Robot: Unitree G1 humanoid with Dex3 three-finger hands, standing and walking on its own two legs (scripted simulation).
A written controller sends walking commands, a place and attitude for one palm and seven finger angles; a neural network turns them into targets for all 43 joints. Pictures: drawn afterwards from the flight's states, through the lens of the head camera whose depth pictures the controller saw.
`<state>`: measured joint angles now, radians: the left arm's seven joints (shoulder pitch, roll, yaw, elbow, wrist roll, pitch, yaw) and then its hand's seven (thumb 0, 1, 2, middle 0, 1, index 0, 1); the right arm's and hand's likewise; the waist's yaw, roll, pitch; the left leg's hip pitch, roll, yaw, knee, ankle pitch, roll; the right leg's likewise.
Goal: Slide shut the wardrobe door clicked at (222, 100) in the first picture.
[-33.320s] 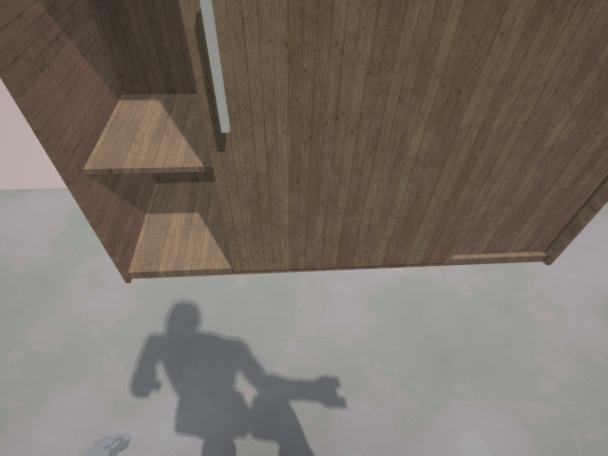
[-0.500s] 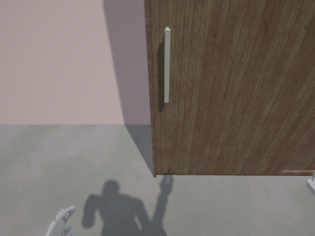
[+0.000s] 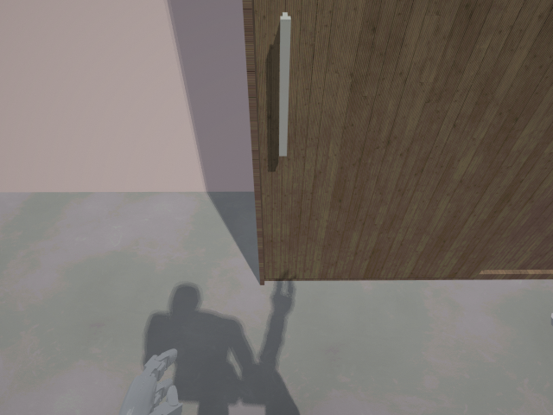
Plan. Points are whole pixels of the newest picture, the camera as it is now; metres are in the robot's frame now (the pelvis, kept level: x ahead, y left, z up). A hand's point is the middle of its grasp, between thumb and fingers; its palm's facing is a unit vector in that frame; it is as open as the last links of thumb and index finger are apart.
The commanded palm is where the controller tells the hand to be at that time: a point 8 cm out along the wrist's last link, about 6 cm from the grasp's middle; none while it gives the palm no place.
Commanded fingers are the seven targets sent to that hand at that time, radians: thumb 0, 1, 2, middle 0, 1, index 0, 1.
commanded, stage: stop stepping back and stand still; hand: right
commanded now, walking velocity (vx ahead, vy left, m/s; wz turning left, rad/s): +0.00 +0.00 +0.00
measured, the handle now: (283, 92) +0.75 +0.03 +0.11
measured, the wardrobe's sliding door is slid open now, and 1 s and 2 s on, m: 0.00 0.00 0.00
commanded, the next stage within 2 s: let the arm hang, fingers relaxed in 0.02 s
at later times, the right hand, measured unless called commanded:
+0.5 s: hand out of the picture +0.01 -0.19 -0.17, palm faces +0.02 +0.99 -0.17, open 7.0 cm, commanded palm none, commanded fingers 0.00 -0.90 -0.90 0.20 0.30 0.20 0.30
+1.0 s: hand out of the picture +0.04 -0.23 -0.16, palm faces +0.00 +0.96 -0.26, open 7.4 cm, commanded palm none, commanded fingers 0.00 -0.90 -0.90 0.20 0.30 0.20 0.30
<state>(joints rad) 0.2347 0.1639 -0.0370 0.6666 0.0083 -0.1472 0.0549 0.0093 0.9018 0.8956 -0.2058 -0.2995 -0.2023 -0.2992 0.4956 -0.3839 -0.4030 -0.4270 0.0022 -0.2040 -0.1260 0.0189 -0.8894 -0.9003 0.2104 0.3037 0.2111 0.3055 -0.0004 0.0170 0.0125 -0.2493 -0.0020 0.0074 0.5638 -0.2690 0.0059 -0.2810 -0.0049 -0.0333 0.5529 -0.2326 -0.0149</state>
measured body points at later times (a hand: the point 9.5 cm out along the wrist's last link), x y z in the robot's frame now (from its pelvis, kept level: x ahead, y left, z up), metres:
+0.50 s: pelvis -0.01 -0.01 +0.00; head +0.02 -0.03 +0.45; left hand +0.05 +0.25 -0.13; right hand +0.01 -0.24 -0.16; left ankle +0.02 +0.11 -0.73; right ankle +0.04 -0.11 -0.73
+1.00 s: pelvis +0.00 -0.02 +0.01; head +0.02 -0.01 +0.46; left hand +0.03 +0.23 -0.15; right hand +0.04 -0.28 -0.14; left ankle +0.02 +0.11 -0.73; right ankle +0.04 -0.11 -0.73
